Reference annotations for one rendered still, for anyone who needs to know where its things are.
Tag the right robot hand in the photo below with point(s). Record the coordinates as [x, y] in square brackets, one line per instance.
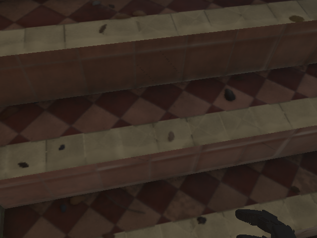
[266, 222]

